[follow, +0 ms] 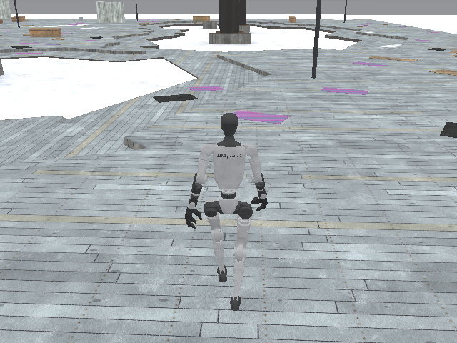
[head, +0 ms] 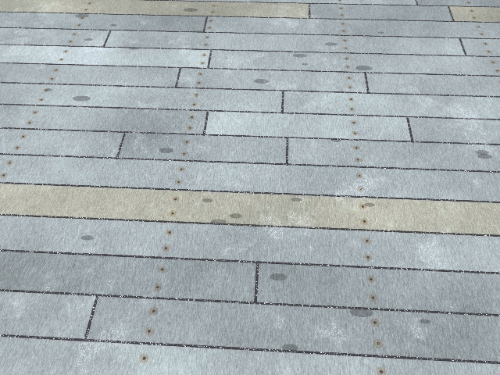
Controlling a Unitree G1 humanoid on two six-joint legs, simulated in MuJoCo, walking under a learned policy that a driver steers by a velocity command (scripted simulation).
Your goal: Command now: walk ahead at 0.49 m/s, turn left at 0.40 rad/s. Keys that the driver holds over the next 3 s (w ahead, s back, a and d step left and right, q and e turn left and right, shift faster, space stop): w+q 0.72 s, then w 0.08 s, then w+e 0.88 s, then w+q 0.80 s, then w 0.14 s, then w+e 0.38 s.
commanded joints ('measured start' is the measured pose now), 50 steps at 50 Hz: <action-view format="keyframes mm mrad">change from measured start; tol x32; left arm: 1 19 90 22 -141 -24 -24 -20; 19 -504 105 -9 -347 0 7 -53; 25 18 288 52 -259 27 -31 -6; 50 18 157 43 -96 -31 -12 -43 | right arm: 1 383 -306 -95 51 -8 6 -26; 46 -125 -63 -11 -170 -14 12 22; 50 277 -169 -51 -47 -46 -30 -20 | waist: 1 -100 265 -317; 12 -24 19 28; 23 5 72 -100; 26 30 -350 -398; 29 18 -8 -54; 50 -156 11 -234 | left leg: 1 825 449 -895 -164 -1 332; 8 224 225 -443 -351 221 172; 23 386 167 -490 -50 522 -9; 27 -192 28 -244 735 -371 -69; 46 -42 113 -53 48 -7 -92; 50 554 201 -188 -112 -78 -10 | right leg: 1 -759 58 48 1051 -131 74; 20 -734 -90 101 127 347 109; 24 -208 -95 151 -41 258 29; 26 146 -545 865 -198 -57 -132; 45 -210 -312 67 -311 557 -83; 50 -352 -225 25 269 612 -30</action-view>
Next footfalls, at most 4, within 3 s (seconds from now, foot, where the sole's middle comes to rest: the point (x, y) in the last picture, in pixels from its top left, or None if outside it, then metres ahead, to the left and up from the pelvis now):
0.48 right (301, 363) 0.48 -0.08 -0.75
1.00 left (183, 318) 0.60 0.23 -0.75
1.52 right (225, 217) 0.93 0.13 -0.75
2.08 left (171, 151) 1.22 0.34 -0.75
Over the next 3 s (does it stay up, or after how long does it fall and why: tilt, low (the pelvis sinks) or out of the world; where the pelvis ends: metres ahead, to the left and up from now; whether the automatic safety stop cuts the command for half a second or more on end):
stays up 1.53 0.37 0.03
